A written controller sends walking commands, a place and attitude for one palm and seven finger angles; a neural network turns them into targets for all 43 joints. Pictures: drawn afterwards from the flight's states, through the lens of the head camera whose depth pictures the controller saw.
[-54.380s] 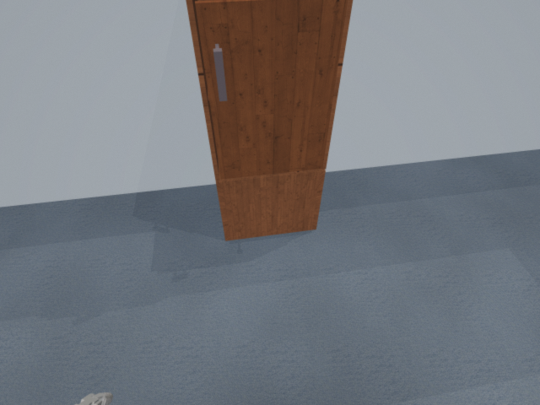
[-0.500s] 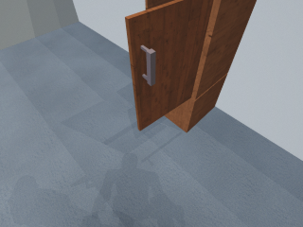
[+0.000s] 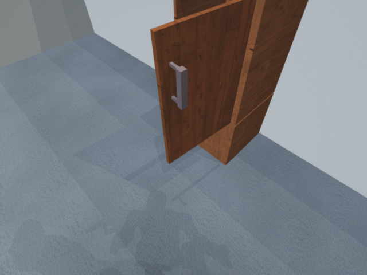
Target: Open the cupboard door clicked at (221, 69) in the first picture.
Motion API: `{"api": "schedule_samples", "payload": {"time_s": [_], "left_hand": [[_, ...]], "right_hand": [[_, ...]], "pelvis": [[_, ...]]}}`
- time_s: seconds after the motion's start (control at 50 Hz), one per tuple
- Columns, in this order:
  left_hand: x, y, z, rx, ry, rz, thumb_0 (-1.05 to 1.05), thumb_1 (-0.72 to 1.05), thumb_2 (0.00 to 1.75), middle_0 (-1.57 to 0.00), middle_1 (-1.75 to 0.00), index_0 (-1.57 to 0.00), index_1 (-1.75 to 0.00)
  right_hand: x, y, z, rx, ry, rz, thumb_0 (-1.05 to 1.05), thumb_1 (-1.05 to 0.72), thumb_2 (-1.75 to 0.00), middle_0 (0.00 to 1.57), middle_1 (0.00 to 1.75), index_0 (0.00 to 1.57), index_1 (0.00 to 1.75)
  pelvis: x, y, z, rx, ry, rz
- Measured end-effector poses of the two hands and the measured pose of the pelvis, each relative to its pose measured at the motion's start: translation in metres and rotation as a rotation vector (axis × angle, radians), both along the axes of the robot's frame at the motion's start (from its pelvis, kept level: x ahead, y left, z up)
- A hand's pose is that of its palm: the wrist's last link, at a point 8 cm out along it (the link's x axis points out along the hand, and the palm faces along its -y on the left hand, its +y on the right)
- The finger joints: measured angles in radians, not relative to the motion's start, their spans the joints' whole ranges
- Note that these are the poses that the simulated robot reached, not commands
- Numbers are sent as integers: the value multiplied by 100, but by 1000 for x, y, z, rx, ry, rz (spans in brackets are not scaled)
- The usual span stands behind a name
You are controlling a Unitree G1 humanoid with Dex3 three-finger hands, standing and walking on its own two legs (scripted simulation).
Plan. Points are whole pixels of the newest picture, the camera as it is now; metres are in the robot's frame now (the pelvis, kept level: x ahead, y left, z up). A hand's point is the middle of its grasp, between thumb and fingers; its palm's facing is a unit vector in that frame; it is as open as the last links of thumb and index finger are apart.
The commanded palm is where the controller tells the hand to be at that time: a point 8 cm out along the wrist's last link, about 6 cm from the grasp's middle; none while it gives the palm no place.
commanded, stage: let the arm hang, fingers relaxed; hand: left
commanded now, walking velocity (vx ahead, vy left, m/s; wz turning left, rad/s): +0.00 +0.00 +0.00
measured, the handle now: (177, 86) +0.62 +0.05 +0.06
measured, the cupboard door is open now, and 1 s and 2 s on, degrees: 84 84 84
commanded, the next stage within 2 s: look to check the result in 0.02 s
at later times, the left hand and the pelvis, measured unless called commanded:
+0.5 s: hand out of the picture +0.10 +0.23 -0.15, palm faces -0.03 -0.94 -0.35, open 7.4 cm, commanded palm none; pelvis +0.01 -0.01 +0.00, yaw +0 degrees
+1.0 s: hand out of the picture +0.13 +0.22 -0.15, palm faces -0.04 -0.94 -0.34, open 7.4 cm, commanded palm none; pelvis +0.03 -0.02 +0.00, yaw +0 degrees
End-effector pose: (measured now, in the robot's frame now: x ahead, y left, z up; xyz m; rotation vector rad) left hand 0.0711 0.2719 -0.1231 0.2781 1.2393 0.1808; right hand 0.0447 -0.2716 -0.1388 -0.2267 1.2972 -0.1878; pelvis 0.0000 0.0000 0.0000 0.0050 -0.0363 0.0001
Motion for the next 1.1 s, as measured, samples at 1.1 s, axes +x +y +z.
{"api": "schedule_samples", "payload": {"time_s": [1.1], "left_hand": [[53, -2, 10, 37, -29, -36, 0, 90, 90, -20, -30, -20, -30]], "right_hand": [[55, -36, 13, -50, -40, 25, 0, -90, -90, 20, 30, 20, 30]], "pelvis": [[35, -17, 3, -2, 16, -8]]}}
